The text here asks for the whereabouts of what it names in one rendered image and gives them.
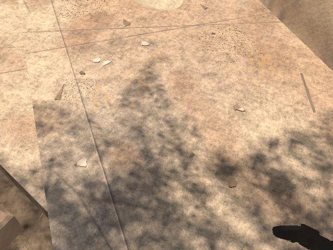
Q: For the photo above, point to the right robot hand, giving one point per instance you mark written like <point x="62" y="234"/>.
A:
<point x="304" y="235"/>

